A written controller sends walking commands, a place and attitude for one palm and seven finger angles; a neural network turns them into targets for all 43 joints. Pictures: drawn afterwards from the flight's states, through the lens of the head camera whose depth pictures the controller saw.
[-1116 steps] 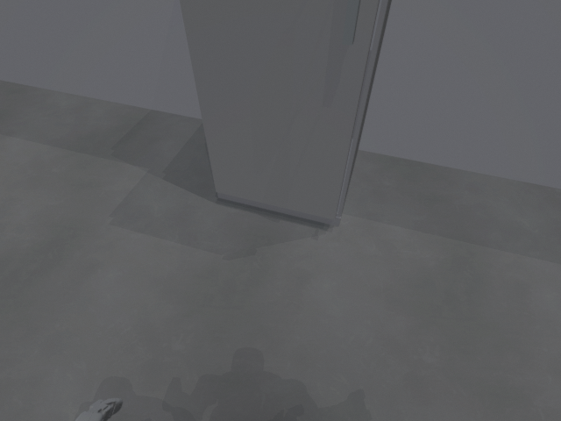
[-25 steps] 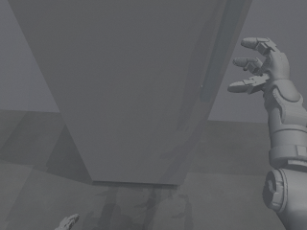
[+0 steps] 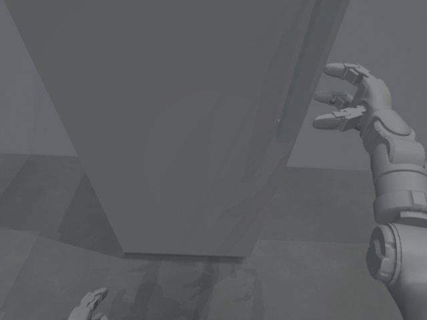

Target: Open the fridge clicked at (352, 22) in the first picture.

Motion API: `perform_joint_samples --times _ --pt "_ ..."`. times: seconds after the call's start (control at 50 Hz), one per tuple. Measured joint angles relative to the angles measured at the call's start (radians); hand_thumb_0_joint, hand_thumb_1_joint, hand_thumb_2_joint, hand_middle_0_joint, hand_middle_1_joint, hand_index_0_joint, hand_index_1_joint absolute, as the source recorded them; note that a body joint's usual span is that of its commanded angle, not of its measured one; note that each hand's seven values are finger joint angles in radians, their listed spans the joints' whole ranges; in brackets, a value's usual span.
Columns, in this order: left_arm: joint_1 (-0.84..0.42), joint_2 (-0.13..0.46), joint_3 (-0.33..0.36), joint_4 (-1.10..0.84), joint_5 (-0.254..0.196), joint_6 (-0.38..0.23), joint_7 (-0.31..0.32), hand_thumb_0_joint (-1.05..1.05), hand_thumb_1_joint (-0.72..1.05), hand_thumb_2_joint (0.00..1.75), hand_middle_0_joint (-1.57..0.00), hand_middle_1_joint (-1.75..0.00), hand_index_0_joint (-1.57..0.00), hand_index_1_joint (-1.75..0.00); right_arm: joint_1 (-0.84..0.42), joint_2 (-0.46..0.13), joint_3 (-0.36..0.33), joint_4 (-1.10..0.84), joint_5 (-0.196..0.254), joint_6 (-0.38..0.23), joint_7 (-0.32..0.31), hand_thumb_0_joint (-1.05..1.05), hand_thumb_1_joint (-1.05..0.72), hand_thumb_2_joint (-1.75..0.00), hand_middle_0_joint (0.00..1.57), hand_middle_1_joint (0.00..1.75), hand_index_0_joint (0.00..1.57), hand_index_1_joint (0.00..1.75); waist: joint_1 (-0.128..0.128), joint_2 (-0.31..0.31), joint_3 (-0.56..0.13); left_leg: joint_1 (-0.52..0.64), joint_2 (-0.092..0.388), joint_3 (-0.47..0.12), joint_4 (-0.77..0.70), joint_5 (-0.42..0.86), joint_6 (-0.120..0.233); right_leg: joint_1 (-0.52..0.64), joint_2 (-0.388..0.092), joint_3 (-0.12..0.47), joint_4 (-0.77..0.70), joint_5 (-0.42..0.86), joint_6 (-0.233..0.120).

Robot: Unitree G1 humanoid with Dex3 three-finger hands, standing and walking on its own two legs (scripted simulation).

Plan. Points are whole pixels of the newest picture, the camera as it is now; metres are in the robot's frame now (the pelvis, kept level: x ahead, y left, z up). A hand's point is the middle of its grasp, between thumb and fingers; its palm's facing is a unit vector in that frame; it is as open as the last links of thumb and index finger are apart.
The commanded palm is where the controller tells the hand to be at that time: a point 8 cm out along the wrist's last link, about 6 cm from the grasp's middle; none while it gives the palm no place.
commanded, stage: move the hooked fingers beside the handle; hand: right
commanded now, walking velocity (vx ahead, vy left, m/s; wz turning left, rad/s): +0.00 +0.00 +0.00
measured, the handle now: (303, 59) +0.51 -0.10 +0.27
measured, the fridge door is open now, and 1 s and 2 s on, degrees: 0 0 0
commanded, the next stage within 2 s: none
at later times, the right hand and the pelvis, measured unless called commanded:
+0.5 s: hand (339, 101) +0.45 -0.16 +0.23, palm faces -0.05 +1.00 +0.01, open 14.0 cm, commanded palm +0.43 -0.21 +0.23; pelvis +0.01 +0.00 +0.00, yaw +1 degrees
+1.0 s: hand (347, 102) +0.44 -0.17 +0.23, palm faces -0.04 +1.00 +0.03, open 14.0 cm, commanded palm +0.42 -0.22 +0.23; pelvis +0.00 +0.00 +0.00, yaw +0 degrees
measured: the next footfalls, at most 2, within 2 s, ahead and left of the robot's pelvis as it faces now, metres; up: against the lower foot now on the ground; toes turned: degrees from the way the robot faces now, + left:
none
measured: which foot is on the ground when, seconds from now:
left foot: down 0.00-1.00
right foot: down 0.00-1.00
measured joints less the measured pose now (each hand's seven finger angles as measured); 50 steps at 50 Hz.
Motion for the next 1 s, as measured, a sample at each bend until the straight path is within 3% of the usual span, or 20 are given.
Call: perform_joint_samples --times 0.18,0.34,0.52,0.7,0.86,1.0 --pt "0.006 -0.019 -0.007 -0.023 0.007 0.003 -0.005 0.01 0.91 0.90 -0.20 -0.30 -0.21 -0.30 0.097 0.016 -0.051 -0.136 -0.007 -0.104 -0.015 -0.02 0.50 -0.30 0.30 1.20 0.30 1.20 -0.004 0.017 0.010 0.018 -0.004 -0.014 -0.001 -0.010 0.005 0.027 -0.005 -0.013 -0.010 -0.010 0.006" --pt "0.008 -0.002 0.002 -0.018 -0.004 0.036 -0.002 0.01 0.91 0.90 -0.20 -0.30 -0.21 -0.30 0.064 -0.020 -0.023 -0.069 0.000 0.001 0.015 -0.01 0.50 -0.30 0.30 1.20 0.30 1.20 -0.007 0.002 -0.001 0.011 -0.004 -0.005 -0.001 -0.016 0.004 0.010 -0.003 -0.003 0.005 -0.021 0.004" --pt "0.005 -0.010 0.002 -0.020 0.005 0.025 -0.003 0.01 0.91 0.90 -0.20 -0.30 -0.20 -0.30 0.139 0.017 -0.043 -0.227 0.011 -0.054 0.004 -0.02 0.50 -0.30 0.29 1.20 0.30 1.20 -0.013 0.017 0.010 0.030 -0.002 -0.011 -0.005 -0.018 0.003 0.033 -0.002 -0.008 -0.004 -0.022 0.005" --pt "-0.020 -0.009 -0.002 -0.035 -0.004 0.055 -0.002 0.01 0.91 0.90 -0.20 -0.30 -0.21 -0.30 0.099 -0.014 -0.027 -0.113 0.007 0.051 0.010 -0.01 0.50 -0.30 0.30 1.20 0.30 1.20 -0.010 0.005 -0.006 0.015 -0.001 -0.005 0.000 -0.015 0.000 0.013 -0.001 -0.003 0.007 -0.020 0.001" --pt "-0.011 -0.016 -0.007 -0.023 0.005 0.028 0.004 0.01 0.91 0.90 -0.20 -0.30 -0.21 -0.30 0.134 0.016 -0.027 -0.235 0.016 -0.052 0.000 -0.02 0.50 -0.30 0.29 1.20 0.30 1.20 -0.018 0.019 0.015 0.033 -0.001 -0.001 -0.007 -0.008 0.000 0.029 0.000 0.001 0.002 -0.013 0.001" --pt "-0.009 -0.010 -0.009 -0.018 -0.003 0.048 0.001 0.01 0.91 0.90 -0.20 -0.30 -0.21 -0.30 0.056 -0.020 -0.024 -0.076 0.011 0.032 0.015 -0.01 0.50 -0.30 0.30 1.20 0.30 1.20 -0.006 0.007 -0.015 0.015 -0.001 -0.002 -0.003 -0.004 -0.003 0.010 0.000 0.000 0.010 -0.012 -0.002"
